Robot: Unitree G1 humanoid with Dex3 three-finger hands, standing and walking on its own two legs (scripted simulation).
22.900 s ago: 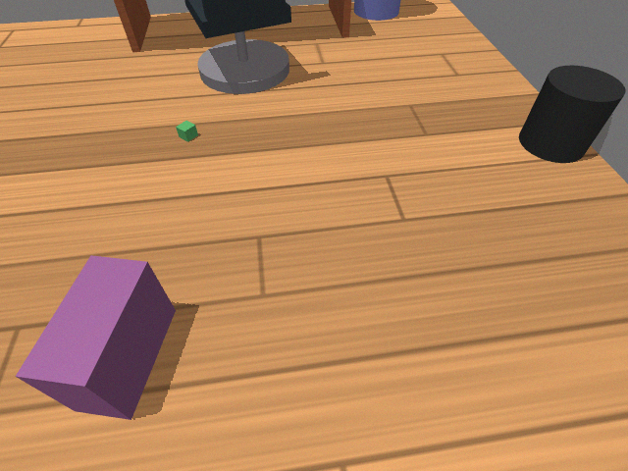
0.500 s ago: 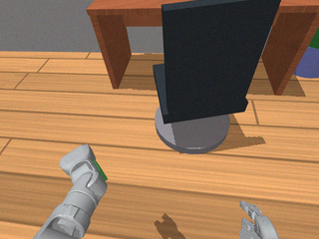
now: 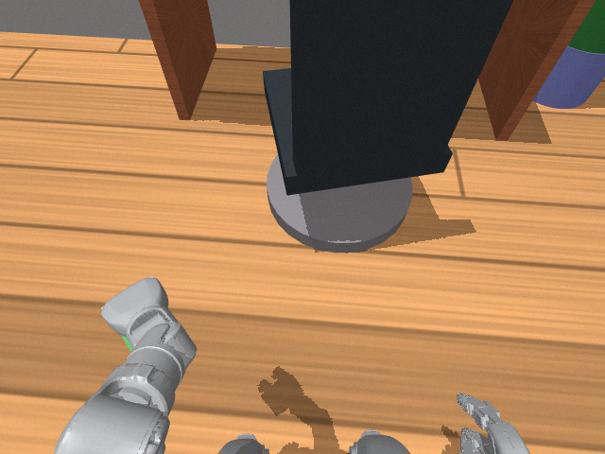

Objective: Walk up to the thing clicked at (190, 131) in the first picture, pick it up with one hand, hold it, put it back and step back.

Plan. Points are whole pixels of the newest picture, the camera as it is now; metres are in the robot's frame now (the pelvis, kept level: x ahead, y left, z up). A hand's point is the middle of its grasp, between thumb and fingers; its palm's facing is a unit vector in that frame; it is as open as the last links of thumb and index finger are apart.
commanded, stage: crouch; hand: left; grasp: from above
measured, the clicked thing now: (152, 331) +0.30 +0.25 -0.12
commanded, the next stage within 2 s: lower in 1.64 s
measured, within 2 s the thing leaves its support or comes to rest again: neither
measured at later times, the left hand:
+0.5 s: hand (196, 336) +0.37 +0.24 -0.35, palm faces -0.32 -0.28 -0.91, open 11.3 cm
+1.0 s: hand (210, 340) +0.40 +0.24 -0.49, palm faces -0.31 -0.29 -0.90, open 11.6 cm
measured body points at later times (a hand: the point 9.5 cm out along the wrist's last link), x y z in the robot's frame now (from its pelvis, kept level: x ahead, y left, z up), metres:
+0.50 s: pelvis -0.06 +0.01 -0.21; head +0.14 +0.01 +0.19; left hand +0.38 +0.25 -0.30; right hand -0.02 -0.24 -0.35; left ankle +0.01 +0.13 -0.71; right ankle +0.01 -0.13 -0.71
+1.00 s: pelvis -0.08 +0.01 -0.34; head +0.15 +0.02 +0.05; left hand +0.41 +0.25 -0.44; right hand -0.04 -0.26 -0.46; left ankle +0.01 +0.13 -0.71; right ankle +0.01 -0.13 -0.71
